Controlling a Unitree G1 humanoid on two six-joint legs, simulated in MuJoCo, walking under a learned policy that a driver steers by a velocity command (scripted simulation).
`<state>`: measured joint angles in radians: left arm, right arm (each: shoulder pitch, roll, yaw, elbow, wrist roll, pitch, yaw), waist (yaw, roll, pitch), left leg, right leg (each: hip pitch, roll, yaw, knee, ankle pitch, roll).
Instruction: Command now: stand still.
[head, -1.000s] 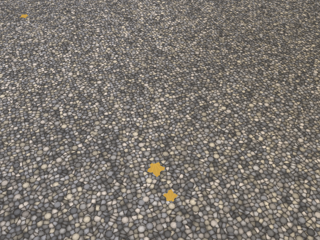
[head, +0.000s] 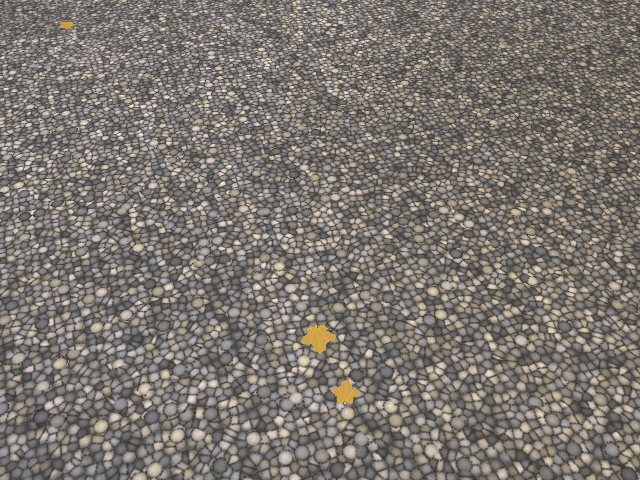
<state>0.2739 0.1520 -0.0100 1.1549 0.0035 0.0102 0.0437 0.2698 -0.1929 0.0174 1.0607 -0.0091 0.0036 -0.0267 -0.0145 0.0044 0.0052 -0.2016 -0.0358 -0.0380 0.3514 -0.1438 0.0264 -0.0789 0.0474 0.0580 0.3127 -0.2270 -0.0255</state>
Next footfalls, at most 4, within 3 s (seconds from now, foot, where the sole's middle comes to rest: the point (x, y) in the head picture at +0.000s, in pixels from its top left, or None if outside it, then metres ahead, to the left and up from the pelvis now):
1.80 right None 0.54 -0.08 -0.96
2.16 left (298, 347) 0.96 0.08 -0.96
2.58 right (297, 224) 1.43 0.08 -0.96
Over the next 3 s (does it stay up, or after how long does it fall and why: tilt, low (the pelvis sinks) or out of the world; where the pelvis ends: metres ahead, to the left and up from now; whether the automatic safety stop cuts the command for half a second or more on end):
stays up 1.49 0.31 -0.21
